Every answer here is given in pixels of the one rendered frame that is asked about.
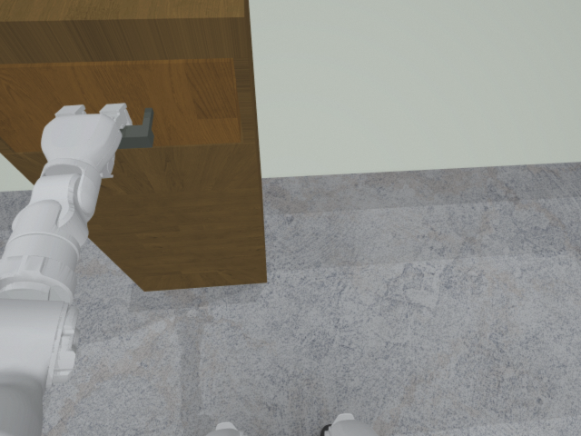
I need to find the robot shin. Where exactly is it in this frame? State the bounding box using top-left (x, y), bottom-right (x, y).
top-left (331, 413), bottom-right (355, 426)
top-left (216, 422), bottom-right (238, 431)

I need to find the robot left forearm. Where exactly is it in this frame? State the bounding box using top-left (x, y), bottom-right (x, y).
top-left (0, 158), bottom-right (102, 306)

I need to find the robot right shin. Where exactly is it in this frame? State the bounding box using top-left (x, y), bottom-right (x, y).
top-left (331, 413), bottom-right (355, 426)

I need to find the left robot hand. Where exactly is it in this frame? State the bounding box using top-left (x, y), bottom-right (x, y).
top-left (41, 103), bottom-right (133, 179)

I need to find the robot left shin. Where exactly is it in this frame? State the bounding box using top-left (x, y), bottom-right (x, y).
top-left (216, 422), bottom-right (238, 431)

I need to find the cabinet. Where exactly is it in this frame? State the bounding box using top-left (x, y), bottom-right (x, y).
top-left (0, 0), bottom-right (267, 292)

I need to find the left robot upper arm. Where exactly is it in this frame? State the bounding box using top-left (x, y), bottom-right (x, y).
top-left (0, 298), bottom-right (80, 436)

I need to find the handle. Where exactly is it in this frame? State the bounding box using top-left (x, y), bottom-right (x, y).
top-left (118, 108), bottom-right (154, 149)

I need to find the drawer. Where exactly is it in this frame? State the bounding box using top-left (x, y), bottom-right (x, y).
top-left (0, 58), bottom-right (241, 153)

